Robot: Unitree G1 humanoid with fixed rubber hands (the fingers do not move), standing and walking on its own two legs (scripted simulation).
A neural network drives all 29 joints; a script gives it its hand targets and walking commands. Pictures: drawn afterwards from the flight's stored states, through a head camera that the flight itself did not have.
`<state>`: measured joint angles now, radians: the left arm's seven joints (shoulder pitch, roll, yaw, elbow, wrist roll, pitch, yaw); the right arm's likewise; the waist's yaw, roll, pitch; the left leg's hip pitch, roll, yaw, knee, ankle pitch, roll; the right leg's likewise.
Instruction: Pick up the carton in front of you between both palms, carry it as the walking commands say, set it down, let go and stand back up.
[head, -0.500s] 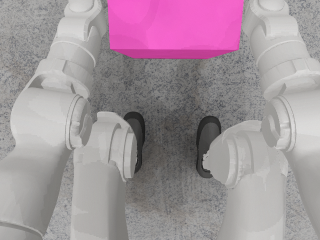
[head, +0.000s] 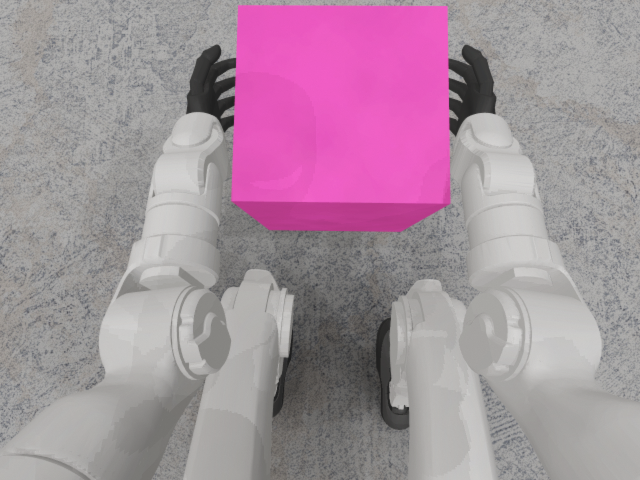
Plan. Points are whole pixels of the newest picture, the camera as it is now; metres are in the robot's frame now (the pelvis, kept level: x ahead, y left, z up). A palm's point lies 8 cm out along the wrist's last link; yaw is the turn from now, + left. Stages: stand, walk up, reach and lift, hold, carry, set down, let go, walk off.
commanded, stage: reach and lift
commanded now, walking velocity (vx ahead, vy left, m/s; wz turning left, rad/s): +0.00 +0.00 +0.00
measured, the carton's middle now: (337, 144) +0.50 +0.02 -0.13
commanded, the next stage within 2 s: none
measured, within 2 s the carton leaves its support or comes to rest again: neither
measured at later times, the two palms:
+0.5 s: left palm (146, 77) +0.46 +0.17 +0.08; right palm (551, 80) +0.48 -0.13 +0.08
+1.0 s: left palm out of the picture +0.42 +0.16 +0.24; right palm out of the picture +0.43 -0.14 +0.24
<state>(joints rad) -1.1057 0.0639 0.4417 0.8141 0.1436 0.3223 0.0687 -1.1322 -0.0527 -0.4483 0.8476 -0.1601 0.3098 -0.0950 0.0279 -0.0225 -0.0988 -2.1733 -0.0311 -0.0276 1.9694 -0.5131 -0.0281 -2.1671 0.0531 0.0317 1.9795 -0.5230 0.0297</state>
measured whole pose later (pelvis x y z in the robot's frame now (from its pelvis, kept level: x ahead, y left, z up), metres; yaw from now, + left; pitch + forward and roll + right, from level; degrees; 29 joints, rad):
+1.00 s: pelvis +0.07 +0.00 +0.26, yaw +1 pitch +21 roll +0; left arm -0.47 -0.11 0.35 0.56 0.20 0.37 0.02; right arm -0.48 0.13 -0.35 0.57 -0.20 0.35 -0.05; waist 0.02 -0.01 -0.20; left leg -1.01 -0.03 -0.04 1.04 -0.40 -0.01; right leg -1.00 0.04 0.06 1.06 -0.42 0.01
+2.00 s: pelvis +0.10 +0.00 +0.35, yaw +1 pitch -5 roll +0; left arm -0.32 -0.17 0.29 0.34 0.29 0.63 -0.02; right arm -0.32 0.17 -0.31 0.35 -0.30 0.62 0.02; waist 0.01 -0.01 0.04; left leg -0.14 -0.02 -0.05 0.42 -0.20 0.00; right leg -0.13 0.02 0.07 0.43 -0.22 0.00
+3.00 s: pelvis +0.13 -0.01 +0.34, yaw +0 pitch +1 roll +0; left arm -0.22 -0.14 0.17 0.00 0.17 0.89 0.02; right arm -0.21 0.14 -0.17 -0.01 -0.19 0.90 -0.03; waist 0.00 0.02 -0.16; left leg -0.28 0.03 -0.02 0.59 -0.37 -0.01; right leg -0.25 0.01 -0.01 0.52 -0.29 -0.01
